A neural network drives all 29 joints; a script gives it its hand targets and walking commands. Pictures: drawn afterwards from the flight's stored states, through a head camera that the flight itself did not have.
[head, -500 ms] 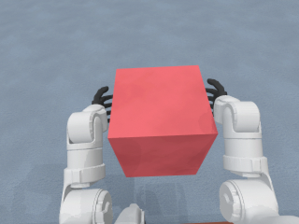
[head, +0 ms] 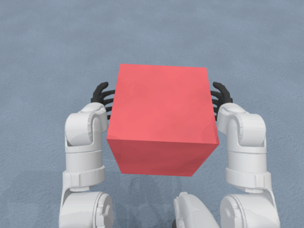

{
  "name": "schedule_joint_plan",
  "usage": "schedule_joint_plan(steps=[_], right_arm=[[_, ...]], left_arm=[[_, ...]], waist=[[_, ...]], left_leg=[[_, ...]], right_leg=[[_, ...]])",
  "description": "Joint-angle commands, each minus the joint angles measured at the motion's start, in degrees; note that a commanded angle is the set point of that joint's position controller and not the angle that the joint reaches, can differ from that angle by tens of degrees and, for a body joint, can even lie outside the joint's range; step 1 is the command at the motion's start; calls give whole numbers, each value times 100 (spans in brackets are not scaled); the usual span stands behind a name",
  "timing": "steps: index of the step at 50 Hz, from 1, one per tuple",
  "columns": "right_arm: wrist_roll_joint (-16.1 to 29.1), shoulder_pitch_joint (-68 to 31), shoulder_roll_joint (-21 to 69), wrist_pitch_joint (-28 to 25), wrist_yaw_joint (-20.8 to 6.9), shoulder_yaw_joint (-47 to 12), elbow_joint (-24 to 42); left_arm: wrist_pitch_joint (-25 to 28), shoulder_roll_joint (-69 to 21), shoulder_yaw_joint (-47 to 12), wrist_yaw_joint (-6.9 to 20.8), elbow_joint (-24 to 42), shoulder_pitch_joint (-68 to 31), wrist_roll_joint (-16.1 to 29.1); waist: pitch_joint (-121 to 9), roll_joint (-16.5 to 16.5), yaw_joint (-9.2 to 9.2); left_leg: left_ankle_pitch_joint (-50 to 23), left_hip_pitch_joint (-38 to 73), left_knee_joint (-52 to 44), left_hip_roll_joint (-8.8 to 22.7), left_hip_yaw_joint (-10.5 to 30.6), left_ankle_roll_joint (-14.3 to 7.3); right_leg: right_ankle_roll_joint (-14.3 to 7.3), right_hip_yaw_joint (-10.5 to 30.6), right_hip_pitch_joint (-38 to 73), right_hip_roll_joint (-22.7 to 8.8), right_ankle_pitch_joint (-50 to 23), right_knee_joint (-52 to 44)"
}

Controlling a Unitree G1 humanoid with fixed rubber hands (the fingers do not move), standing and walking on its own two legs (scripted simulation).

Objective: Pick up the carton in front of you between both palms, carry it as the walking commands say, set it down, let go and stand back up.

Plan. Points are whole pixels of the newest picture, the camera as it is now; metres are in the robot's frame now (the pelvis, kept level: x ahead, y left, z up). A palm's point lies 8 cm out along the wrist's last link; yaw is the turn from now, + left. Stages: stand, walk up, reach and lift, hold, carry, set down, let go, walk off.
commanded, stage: carry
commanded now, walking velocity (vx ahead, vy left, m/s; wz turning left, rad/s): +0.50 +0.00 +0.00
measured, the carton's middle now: (159, 126) +0.36 -0.02 +0.02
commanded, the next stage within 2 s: none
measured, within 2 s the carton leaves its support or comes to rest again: neither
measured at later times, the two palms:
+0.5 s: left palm (58, 47) +0.77 +0.33 +0.00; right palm (133, 37) +0.81 +0.03 -0.01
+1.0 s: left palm out of the picture +1.05 +0.29 +0.04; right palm out of the picture +1.09 -0.01 +0.04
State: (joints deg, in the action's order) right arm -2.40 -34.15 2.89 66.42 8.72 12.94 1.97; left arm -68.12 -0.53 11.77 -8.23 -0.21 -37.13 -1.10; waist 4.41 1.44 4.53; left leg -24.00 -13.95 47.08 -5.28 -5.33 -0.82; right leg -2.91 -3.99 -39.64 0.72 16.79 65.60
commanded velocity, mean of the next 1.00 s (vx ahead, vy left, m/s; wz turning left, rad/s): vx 0.50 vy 0.00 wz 0.00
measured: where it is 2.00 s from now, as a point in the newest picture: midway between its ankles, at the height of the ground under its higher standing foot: (123, 75)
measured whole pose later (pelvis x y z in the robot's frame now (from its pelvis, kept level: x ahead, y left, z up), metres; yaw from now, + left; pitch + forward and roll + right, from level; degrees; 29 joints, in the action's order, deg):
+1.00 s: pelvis +0.81 +0.11 -0.05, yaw +5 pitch +3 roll -1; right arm -5.3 -9.7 7.3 69.4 5.8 7.8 16.6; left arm -69.5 -7.7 5.1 -6.4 16.9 -9.1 -6.1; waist -7.4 1.0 -1.9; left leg 23.3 -17.8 66.7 3.7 -1.5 -0.6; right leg -6.4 -14.9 -23.8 -0.7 9.0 29.1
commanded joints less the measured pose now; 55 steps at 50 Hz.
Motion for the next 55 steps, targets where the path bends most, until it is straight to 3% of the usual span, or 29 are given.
schedule_joint_plan(steps=[1, 3, 4, 5, 6, 7, 8, 9, 10, 12, 14, 16, 19, 21, 22, 23, 24, 26, 27, 30, 36, 40, 43, 44, 45, 46, 47, 50, 55], right_arm=[[2906, -4237, 5917, -7, -1541, -4466, 761], [3184, -4647, 6076, -90, -1753, -4653, 691], [3311, -4925, 6026, -84, -1898, -4602, 501], [3259, -4941, 5978, -99, -2011, -4523, -30], [3259, -4670, 5952, -99, -2056, -4319, -685], [3228, -4700, 5955, -45, -2052, -4135, -952], [3192, -4600, 5828, -19, -2017, -3879, -1009], [3024, -4561, 5799, -28, -1971, -3642, -820], [2844, -4432, 5761, -27, -1928, -3504, -538], [2321, -4128, 5718, -105, -1731, -3196, -207], [1881, -3777, 5597, -205, -1544, -3023, -87], [1510, -3512, 5505, -354, -1412, -3085, 19], [1182, -3003, 5535, -592, -1278, -3297, 9], [1036, -2581, 5667, -751, -1281, -3547, -74], [1024, -2343, 5745, -810, -1312, -3665, -67], [1007, -2153, 5727, -850, -1341, -3733, -119], [998, -1771, 5620, -902, -1346, -3843, -359], [1216, -1651, 6007, -968, -1435, -4047, -13], [1413, -1854, 6143, -969, -1483, -4264, 335], [2009, -1940, 6347, -846, -1660, -4836, 1148], [2329, -496, 5820, -518, -2132, -4984, 1309], [2256, 281, 5545, -213, -2195, -4822, 1658], [2231, -29, 5139, 30, -2102, -4794, 2096], [2190, -179, 4964, 114, -2049, -4740, 2164], [2186, -288, 4898, 239, -1984, -4714, 2214], [2129, -311, 4790, 343, -1930, -4676, 2288], [2067, -342, 4857, 388, -1886, -4638, 2141], [1903, -198, 5198, 431, -1818, -4513, 1846], [1649, -44, 5604, 362, -1735, -4541, 1481]], left_arm=[[251, -5703, -3428, 1011, 206, -3036, 1387], [324, -5272, -3069, 1028, -219, -2703, 858], [370, -5096, -2839, 1012, -547, -2383, 610], [375, -4879, -2729, 1000, -646, -2381, 443], [360, -4645, -2696, 1005, -658, -2588, 385], [392, -4547, -2651, 946, -836, -2729, 393], [386, -4825, -2796, 907, -718, -2773, 598], [429, -5368, -3228, 921, -421, -3150, 953], [434, -6010, -3755, 960, 116, -3773, 1521], [435, -6745, -4540, 1087, 986, -4909, 2508], [484, -7060, -4833, 1234, 1278, -5341, 3027], [553, -7190, -4862, 1379, 1146, -5096, 3170], [702, -7293, -4785, 1641, 529, -4145, 3104], [823, -7285, -4709, 1787, 117, -3474, 2957], [883, -7217, -4684, 1844, -8, -3204, 2819], [905, -7290, -4695, 1901, -177, -2893, 2701], [898, -7167, -4479, 1943, -453, -2331, 2596], [995, -7069, -4513, 1937, -251, -2061, 2432], [1048, -7061, -4501, 1899, -108, -1999, 2340], [1125, -6820, -4509, 1624, 358, -1127, 1829], [968, -5917, -4487, 1238, 1432, 338, 815], [592, -6032, -4626, 1346, 1974, 802, 1086], [271, -5730, -4700, 1455, 2395, 416, 1423], [157, -5591, -4666, 1503, 2439, 342, 1533], [50, -5322, -4574, 1547, 2428, 211, 1570], [-20, -5334, -4558, 1588, 2193, 286, 1687], [-94, -5406, -4559, 1630, 2257, 255, 1814], [-200, -5685, -4677, 1722, 2228, -153, 2007], [-214, -5796, -4650, 1888, 1930, -106, 2024]], waist=[[-2433, -337, 521], [-2831, -993, -432], [-2900, -1436, -1023], [-2918, -626, -1313], [-3342, 145, -1129], [-4308, -537, -1339], [-4761, -202, -1381], [-4651, 39, -1170], [-3971, 711, -1052], [-3412, 1094, -718], [-3247, 536, -644], [-3491, -308, -831], [-3683, -814, -912], [-3912, -1047, -516], [-3950, -1001, -367], [-4519, 171, -435], [-5036, 1225, -300], [-4380, 93, -283], [-3925, -96, -256], [-3627, 283, -318], [-2548, 897, -344], [-1840, 1145, -328], [-2192, 1041, -497], [-2412, 671, -599], [-2937, -485, -615], [-3127, -1755, -664], [-2813, -1318, -578], [-2507, -365, -473], [-2212, -763, -499]], left_leg=[[-2557, 1342, -526, 259, 1358, 282], [-1466, -1364, 1012, 465, 1000, 496], [2118, -2238, 2328, 205, 553, 495], [5540, -2563, 3434, -147, 333, 323], [6227, -2760, 4816, -247, 1061, 143], [6436, -3567, 6004, -9, 1789, 141], [6858, -4319, 6583, 236, 2202, -103], [6589, -4910, 6288, 495, 2287, -248], [6073, -4869, 5516, 554, 1661, -169], [5626, -3700, 4003, 770, 1260, -25], [4933, -2846, 2740, 969, 795, 118], [3941, -2279, 973, 992, 558, 88], [2277, -633, -1526, 310, -308, 7], [1185, 1217, -2719, 299, -567, -120], [685, 2394, -2823, 1009, 39, -272], [-2624, 4492, -1876, 2704, 1739, -843], [-2560, 5698, -1897, 3417, 3222, -1743], [-1433, 5195, -2243, 2915, 2527, -1125], [-1970, 4797, -2295, 2663, 2031, -805], [-2063, 4227, -2451, 2304, 1444, -383], [-1130, 2726, -3048, 1805, 303, -382], [-964, 1992, -3358, 1781, -236, -224], [-963, 1440, -1962, 1658, -719, 3], [275, 713, -965, 1505, -648, 68], [2254, -669, 758, 1121, -405, 217], [4995, -1951, 2245, 335, -27, 301], [5131, -2329, 2888, 591, 552, 84], [4317, -2087, 2293, 1257, 725, -96], [3818, -1728, 201, 1218, 148, 133]], right_leg=[[-3, -1248, 486, 841, -2296, -2478], [-142, -628, 4430, 876, -4771, -4108], [-515, 13, 5518, 293, -5370, -4694], [-957, 698, 5957, -480, -5420, -4527], [-1618, 2172, 6276, -1668, -6590, -3209], [-2402, 3668, 7490, -2740, -6399, -2809], [-2667, 4397, 7617, -2994, -3990, -3073], [-2543, 4894, 7217, -2893, -1741, -3480], [-2160, 4387, 6179, -2353, -1489, -3639], [-1715, 3335, 4191, -1799, -1991, -3684], [-1480, 2784, 3312, -1376, -2571, -4043], [-1190, 1948, 3663, -1117, -4006, -3970], [-535, 727, 4027, -694, -5062, -3506], [-170, 233, 3519, -646, -5091, -2630], [-31, 171, 2593, -689, -3901, -1942], [236, 247, 925, -429, 463, -988], [494, 507, -527, -19, 1713, 689], [384, 667, -1102, -432, 1164, 375], [404, 444, -1049, -467, 842, -143], [384, 224, -652, -327, 403, -799], [393, -488, 26, -107, -930, -2597], [212, -923, 1233, -42, -2145, -3934], [108, -1193, 3058, 164, -1698, -4017], [98, -782, 4001, -140, -1115, -3986], [-509, 1562, 5201, -1764, -425, -4034], [-1175, 3588, 5611, -2593, -120, -5102], [-1186, 3257, 5211, -2502, -314, -5272], [-709, 1764, 3784, -2021, -694, -5346], [-563, 622, 3090, -1791, 220, -5968]])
